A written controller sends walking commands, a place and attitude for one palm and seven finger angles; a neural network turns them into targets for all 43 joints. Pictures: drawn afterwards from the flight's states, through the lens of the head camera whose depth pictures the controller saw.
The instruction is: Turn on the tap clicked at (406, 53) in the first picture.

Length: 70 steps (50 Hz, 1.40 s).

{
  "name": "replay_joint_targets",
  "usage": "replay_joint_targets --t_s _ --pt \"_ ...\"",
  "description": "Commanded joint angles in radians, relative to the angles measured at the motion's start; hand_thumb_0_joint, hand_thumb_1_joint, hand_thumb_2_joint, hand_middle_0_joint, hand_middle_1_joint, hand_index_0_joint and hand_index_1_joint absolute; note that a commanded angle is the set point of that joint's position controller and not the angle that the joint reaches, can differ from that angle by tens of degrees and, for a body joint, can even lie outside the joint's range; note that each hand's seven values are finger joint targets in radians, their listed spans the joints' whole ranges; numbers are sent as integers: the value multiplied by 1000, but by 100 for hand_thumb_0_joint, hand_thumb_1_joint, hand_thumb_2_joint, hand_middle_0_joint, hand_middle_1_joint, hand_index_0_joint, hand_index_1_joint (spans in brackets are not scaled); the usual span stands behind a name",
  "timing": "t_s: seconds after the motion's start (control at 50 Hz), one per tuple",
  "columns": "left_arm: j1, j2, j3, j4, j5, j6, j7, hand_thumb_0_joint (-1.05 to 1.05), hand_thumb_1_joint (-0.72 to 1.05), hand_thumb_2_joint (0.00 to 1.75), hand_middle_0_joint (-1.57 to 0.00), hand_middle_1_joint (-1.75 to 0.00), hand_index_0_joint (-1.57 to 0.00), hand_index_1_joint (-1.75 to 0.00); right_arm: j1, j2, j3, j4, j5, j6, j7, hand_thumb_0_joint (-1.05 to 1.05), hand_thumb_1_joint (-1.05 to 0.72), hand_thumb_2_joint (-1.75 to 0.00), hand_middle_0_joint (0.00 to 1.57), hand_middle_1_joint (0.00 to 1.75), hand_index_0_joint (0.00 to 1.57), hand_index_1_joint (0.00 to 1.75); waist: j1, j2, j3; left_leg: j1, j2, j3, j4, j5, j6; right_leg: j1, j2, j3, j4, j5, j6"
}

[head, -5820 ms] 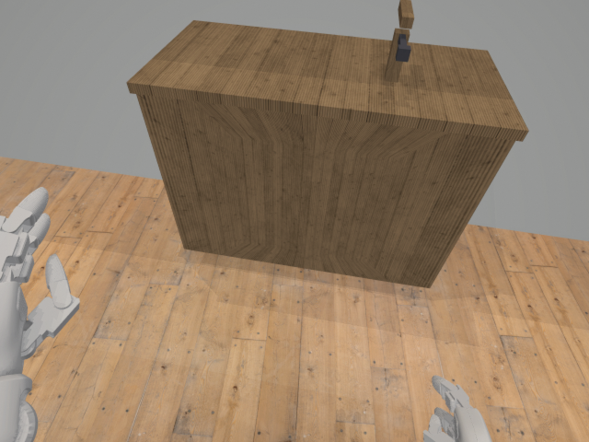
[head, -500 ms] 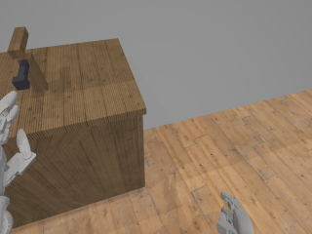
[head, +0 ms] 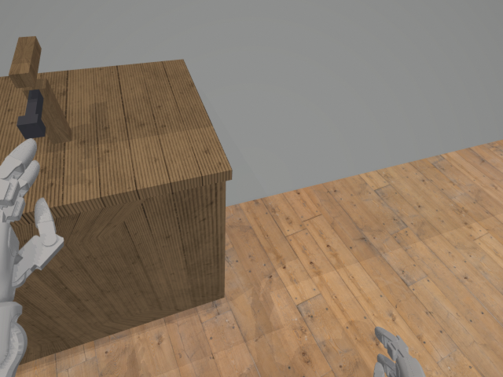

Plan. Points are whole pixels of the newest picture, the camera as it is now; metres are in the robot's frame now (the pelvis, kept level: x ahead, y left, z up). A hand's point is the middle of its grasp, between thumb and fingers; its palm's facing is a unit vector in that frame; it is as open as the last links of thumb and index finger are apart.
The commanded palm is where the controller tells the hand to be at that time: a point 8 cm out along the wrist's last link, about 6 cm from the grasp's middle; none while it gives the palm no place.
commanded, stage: come to a stop and stand still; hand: left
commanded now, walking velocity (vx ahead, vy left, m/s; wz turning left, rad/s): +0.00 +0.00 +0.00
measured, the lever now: (31, 126) +0.43 +0.40 +0.14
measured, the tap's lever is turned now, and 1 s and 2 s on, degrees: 0 0 0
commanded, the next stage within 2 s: look again from close up in 0.64 s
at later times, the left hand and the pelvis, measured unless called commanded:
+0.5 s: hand (47, 217) +0.26 +0.28 +0.15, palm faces +0.39 -0.86 -0.34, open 7.4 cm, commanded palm +0.20 +0.31 +0.17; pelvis +0.04 +0.03 +0.00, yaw +0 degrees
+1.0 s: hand (42, 229) +0.24 +0.28 +0.15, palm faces +0.39 -0.85 -0.35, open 7.4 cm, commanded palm +0.18 +0.31 +0.17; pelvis +0.03 +0.03 +0.00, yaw +1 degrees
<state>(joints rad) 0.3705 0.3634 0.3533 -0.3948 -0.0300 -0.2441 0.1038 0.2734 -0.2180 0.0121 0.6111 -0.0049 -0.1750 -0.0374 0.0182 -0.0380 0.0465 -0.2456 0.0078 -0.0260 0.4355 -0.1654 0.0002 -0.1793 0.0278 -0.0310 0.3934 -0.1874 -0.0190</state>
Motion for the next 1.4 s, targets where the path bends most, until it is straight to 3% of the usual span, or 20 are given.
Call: replay_joint_targets --t_s 0.0,0.14,0.24,0.3,0.48,0.62,0.7,0.76,0.94,1.04,1.08,1.1,1.2,1.22,1.24,1.26,1.28,1.32,1.36,1.38 --pt "-35 165 88 -234 -5 -76 6 0 90 90 -20 -30 -20 -30 -131 -113 -37 -166 -3 -66 9 0 -90 -90 20 30 20 30 17 127 -102 -30 18 -48 -148 -121 14 56 -20 58 -96 -89 10" --pt "-25 171 99 -242 -18 -50 1 0 90 90 -20 -30 -20 -30 -134 -107 -34 -168 -4 -30 9 0 -90 -90 20 30 20 30 13 88 -182 80 14 -18 -86 193 5 86 -21 33 -73 174 19" --pt "-40 160 85 -257 -24 -28 1 0 90 90 -20 -30 -20 -30 -146 -101 -31 -176 -2 -6 6 0 -90 -90 20 30 20 30 10 77 -197 118 7 -7 -72 241 3 89 -21 28 -87 227 24" --pt "-57 156 77 -280 -22 -23 4 0 90 90 -20 -30 -20 -30 -148 -102 -32 -179 -2 6 4 0 -90 -90 20 30 20 30 7 109 -208 140 1 -7 -73 286 -4 90 -13 17 -82 241 24" --pt "-28 157 83 -275 -28 -10 11 0 90 90 -20 -30 -20 -30 -155 -100 -32 -194 1 44 -1 0 -90 -90 20 30 20 30 7 118 -206 123 2 -18 -83 324 -15 110 -10 4 -78 241 23" --pt "-8 165 88 -274 -30 -9 14 0 90 90 -20 -30 -20 -30 -154 -105 -35 -198 4 54 -5 0 -90 -90 20 30 20 30 8 126 -205 111 5 -22 -96 291 -19 111 -10 -3 -78 210 26" --pt "2 155 82 -244 -32 -5 14 0 90 90 -20 -30 -20 -30 -157 -105 -35 -196 6 58 -8 0 -90 -90 20 30 20 30 9 98 -177 79 1 -21 -110 208 -16 105 -14 2 -95 175 27" --pt "-25 166 85 -258 -28 -8 16 0 90 90 -20 -30 -20 -30 -161 -108 -35 -194 6 59 -12 0 -90 -90 20 30 20 30 6 125 -165 55 -3 -29 -125 145 -14 108 -16 3 -99 135 24" --pt "-18 150 75 -227 -26 -11 18 0 90 90 -20 -30 -20 -30 -160 -105 -36 -189 8 55 -15 0 -90 -90 20 30 20 30 7 97 -133 28 -8 -34 -146 13 -5 88 -16 10 -123 60 25" --pt "-20 144 69 -221 -27 -8 17 0 90 90 -20 -30 -20 -30 -156 -105 -39 -186 10 56 -15 0 -90 -90 20 30 20 30 3 82 -131 44 -18 -20 -131 19 -5 70 -18 12 -146 58 25" --pt "-38 148 66 -236 -26 -9 17 0 90 90 -20 -30 -20 -30 -159 -105 -39 -184 9 57 -17 0 -90 -90 20 30 20 30 1 116 -129 44 -19 -23 -139 3 -7 67 -15 11 -141 36 25" --pt "-27 153 74 -227 -25 -10 18 0 90 90 -20 -30 -20 -30 -157 -105 -39 -183 9 56 -17 0 -90 -90 20 30 20 30 3 104 -136 44 -17 -26 -137 2 -4 73 -15 10 -139 41 25" --pt "-12 159 82 -244 -29 -8 17 0 90 90 -20 -30 -20 -30 -158 -105 -41 -184 9 58 -17 0 -90 -90 20 30 20 30 4 93 -153 60 -20 -19 -115 67 -2 82 -20 9 -128 90 26" --pt "-1088 982 662 -545 134 -112 13 0 90 90 -20 -30 -20 -30 -51 -145 -43 -203 -22 13 -8 0 -90 -90 20 30 20 30 0 -66 49 -138 68 -30 25 76 36 -99 -125 81 -170 107 49" --pt "-497 354 253 49 47 -73 -22 0 90 90 -20 -30 -20 -30 -125 -14 0 -121 11 11 -7 0 -90 -90 20 30 20 30 -8 -85 -178 62 21 -35 -4 174 46 -66 -142 55 -86 67 -9" --pt "-303 164 149 92 -5 -49 -36 0 90 90 -20 -30 -20 -30 -132 -80 -70 -165 32 -1 8 0 -90 -90 20 30 20 30 22 156 -235 140 10 -2 -14 172 11 7 -95 114 -40 144 -46" --pt "-228 167 91 4 -5 -67 -42 0 90 90 -20 -30 -20 -30 -121 -106 -68 -182 26 -9 19 0 -90 -90 20 30 20 30 24 202 -248 91 27 5 12 143 14 51 -110 122 -36 161 -22" --pt "-73 120 30 -146 -21 -72 -41 0 90 90 -20 -30 -20 -30 -140 -114 -67 -186 25 -16 43 0 -90 -90 20 30 20 30 29 147 -202 44 24 -10 -13 81 15 61 -105 115 -42 102 -12" --pt "18 120 33 -183 -29 -66 -30 0 90 90 -20 -30 -20 -30 -155 -113 -64 -189 26 -17 50 0 -90 -90 20 30 20 30 29 82 -171 16 25 -19 -46 17 8 45 -88 87 -48 21 -9" --pt "29 153 63 -197 -25 -65 -22 0 90 90 -20 -30 -20 -30 -156 -114 -61 -192 22 -15 46 0 -90 -90 20 30 20 30 30 56 -149 0 24 -17 -64 -21 5 31 -75 78 -58 -11 -3"
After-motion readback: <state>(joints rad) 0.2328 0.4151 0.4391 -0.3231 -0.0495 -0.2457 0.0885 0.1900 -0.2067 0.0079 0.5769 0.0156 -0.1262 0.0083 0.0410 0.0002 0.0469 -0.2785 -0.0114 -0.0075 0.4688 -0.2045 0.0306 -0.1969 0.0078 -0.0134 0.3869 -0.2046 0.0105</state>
